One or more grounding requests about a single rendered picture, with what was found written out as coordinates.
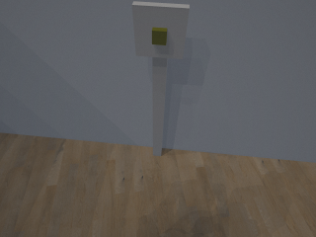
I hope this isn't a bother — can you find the panel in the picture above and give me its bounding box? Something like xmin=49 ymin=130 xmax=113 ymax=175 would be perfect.
xmin=131 ymin=1 xmax=190 ymax=156

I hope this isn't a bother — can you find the button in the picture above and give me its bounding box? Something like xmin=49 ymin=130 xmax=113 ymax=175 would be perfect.
xmin=152 ymin=27 xmax=167 ymax=45

